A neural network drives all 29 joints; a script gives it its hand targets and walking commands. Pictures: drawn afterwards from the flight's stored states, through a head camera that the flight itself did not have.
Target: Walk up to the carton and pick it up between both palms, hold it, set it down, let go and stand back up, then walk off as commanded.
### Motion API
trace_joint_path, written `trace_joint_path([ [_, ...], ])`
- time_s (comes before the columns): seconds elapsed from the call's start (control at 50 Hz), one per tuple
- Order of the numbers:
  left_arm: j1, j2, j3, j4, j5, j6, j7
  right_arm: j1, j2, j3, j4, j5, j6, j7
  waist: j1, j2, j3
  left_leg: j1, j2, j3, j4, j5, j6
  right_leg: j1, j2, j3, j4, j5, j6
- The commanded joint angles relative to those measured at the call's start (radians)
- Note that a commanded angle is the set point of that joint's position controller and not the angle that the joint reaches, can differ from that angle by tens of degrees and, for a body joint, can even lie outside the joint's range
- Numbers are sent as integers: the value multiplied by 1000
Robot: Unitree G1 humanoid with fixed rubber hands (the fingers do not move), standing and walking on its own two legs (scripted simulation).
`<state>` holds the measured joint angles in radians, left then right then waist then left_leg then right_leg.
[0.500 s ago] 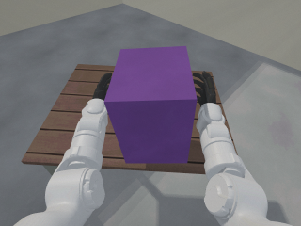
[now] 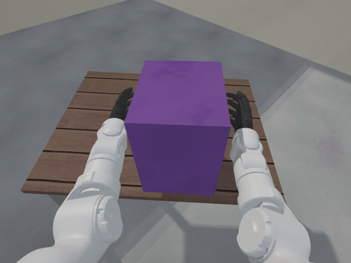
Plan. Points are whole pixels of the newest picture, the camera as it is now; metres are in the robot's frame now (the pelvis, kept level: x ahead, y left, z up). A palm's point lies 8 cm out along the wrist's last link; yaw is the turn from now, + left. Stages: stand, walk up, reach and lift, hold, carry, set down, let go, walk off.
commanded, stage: set down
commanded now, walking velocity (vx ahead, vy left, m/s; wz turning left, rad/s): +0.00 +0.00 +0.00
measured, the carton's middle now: (180, 129) +0.45 +0.01 +0.05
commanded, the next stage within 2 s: none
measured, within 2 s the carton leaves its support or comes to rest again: rests again in 0.80 s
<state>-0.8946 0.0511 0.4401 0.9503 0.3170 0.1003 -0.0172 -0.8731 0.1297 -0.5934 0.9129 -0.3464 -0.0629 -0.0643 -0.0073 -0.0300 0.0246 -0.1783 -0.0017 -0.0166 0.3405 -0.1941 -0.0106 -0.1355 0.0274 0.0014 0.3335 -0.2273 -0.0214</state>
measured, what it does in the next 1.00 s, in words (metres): stands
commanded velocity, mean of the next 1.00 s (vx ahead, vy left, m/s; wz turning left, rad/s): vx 0.00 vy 0.00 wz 0.00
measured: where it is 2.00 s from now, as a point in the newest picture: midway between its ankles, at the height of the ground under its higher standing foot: outside the picture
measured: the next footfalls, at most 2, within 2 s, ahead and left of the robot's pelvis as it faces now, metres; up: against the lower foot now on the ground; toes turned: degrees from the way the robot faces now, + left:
none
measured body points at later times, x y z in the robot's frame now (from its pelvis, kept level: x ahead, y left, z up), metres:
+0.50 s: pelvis +0.00 +0.00 +0.00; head +0.05 +0.01 +0.45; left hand +0.45 +0.16 +0.09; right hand +0.43 -0.13 +0.09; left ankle -0.01 +0.12 -0.75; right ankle -0.04 -0.10 -0.75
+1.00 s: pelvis +0.00 +0.00 +0.00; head +0.10 +0.01 +0.44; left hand +0.46 +0.15 +0.05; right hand +0.44 -0.14 +0.06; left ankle -0.01 +0.12 -0.75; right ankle -0.04 -0.10 -0.75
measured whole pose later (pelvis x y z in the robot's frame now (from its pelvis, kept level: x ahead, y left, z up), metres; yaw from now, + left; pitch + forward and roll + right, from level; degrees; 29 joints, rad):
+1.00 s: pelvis +0.00 +0.00 +0.00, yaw -1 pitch +13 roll +0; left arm -0.88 0.01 0.48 0.97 0.35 -0.15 0.02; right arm -0.84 0.17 -0.70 0.88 -0.45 -0.28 -0.04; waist -0.01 -0.03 -0.01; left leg -0.41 0.01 -0.01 0.34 -0.16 -0.01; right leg -0.37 0.03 0.00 0.33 -0.19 -0.02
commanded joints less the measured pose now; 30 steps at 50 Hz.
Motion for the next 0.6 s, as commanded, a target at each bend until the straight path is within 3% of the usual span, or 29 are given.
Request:
trace_joint_path([
  [0.0,-556,-484,-106,-8,25,-92,-109,-583,477,206,-120,-146,-66,152,-5,-15,-637,-1,-3,132,-12,380,-26,220,-31,-95,73,709,127],
  [0.02,-563,-486,-120,-8,18,-90,-107,-565,475,199,-99,-152,-67,149,-30,-5,-642,17,-5,134,-1,411,-35,237,-30,-90,76,746,133],
  [0.1,-526,-476,-99,3,41,-85,-112,-558,467,194,-88,-135,-66,155,-14,20,-629,9,-11,140,-8,398,-32,239,-38,-88,80,753,135],
  [0.14,-518,-479,-102,28,34,-79,-117,-545,473,198,-105,-161,-50,148,-22,-18,-583,-44,-8,144,-30,299,-25,265,-38,-86,68,703,140],
  [0.16,-520,-473,-81,16,36,-89,-113,-560,485,187,-151,-162,-65,147,3,-42,-624,-65,-9,141,-41,296,-18,294,-45,-85,72,727,144],
  [0.18,-530,-464,-95,10,30,-94,-120,-552,472,185,-127,-164,-63,148,-28,-42,-609,-59,-10,136,-32,288,-12,288,-45,-83,77,745,145],
  [0.22,-513,-508,-109,-10,32,-108,-107,-542,492,203,-125,-157,-78,155,-20,-3,-662,-17,-1,129,-3,391,-30,252,-38,-86,92,791,134],
  [0.24,-529,-507,-117,8,23,-108,-109,-544,483,174,-91,-180,-80,155,-39,26,-627,36,4,129,5,411,-33,142,-32,-104,80,698,127],
  [0.26,-517,-507,-92,0,45,-104,-103,-534,489,167,-88,-171,-83,157,-14,33,-609,67,13,121,12,448,-31,105,-35,-93,63,661,122],
  [0.28,-527,-527,-117,-19,43,-110,-95,-548,481,164,-124,-174,-97,156,-21,29,-684,60,15,121,25,468,-51,125,-19,-103,64,653,112],
  [0.32,-486,-511,-88,12,45,-115,-99,-547,502,183,-147,-173,-100,155,-6,-14,-657,16,3,137,16,425,-33,181,-23,-100,80,729,124],
  [0.34,-491,-485,-85,24,57,-112,-101,-544,471,167,-121,-173,-92,160,-6,17,-635,-17,-3,137,-6,403,-35,209,-33,-93,60,703,122],
  [0.4,-497,-506,-94,-16,58,-125,-99,-525,491,185,-139,-181,-104,154,-11,-17,-694,-11,-4,132,3,393,-26,231,-40,-82,74,756,135],
  [0.42,-493,-514,-111,-15,52,-135,-100,-528,486,185,-135,-185,-113,152,-13,10,-715,-12,-1,138,10,410,-33,234,-38,-88,77,764,123],
  [0.44,-489,-506,-95,-4,54,-143,-96,-545,487,186,-141,-198,-121,152,9,15,-699,3,1,145,18,441,-26,212,-41,-85,84,792,130],
  [0.46,-477,-509,-102,22,51,-137,-100,-527,504,194,-128,-181,-115,151,-14,2,-624,-7,3,126,11,435,-23,193,-41,-91,81,797,125],
  [0.48,-477,-512,-87,31,59,-135,-97,-527,488,179,-146,-189,-120,154,-9,-6,-639,-10,8,125,20,437,-32,165,-34,-95,87,762,129],
  [0.5,-470,-503,-68,37,71,-134,-100,-505,505,183,-133,-198,-107,154,7,-17,-646,-17,4,129,-5,396,-17,196,-42,-90,76,756,125],
  [0.52,-460,-509,-89,29,56,-131,-99,-504,504,184,-119,-202,-109,156,-13,-11,-650,-10,6,131,6,395,-22,188,-35,-103,88,746,134],
  [0.54,-469,-512,-89,12,51,-146,-95,-517,503,185,-125,-204,-119,158,8,6,-684,14,12,123,17,439,-20,151,-41,-101,83,761,124],
  [0.56,-474,-517,-102,25,45,-148,-98,-505,508,180,-96,-211,-123,159,-12,22,-663,57,11,112,32,469,-24,63,-40,-106,79,722,125],
  [0.58,-469,-526,-93,24,54,-151,-92,-508,507,166,-108,-215,-128,158,-1,13,-681,57,11,121,43,477,-30,68,-37,-99,87,745,123],
])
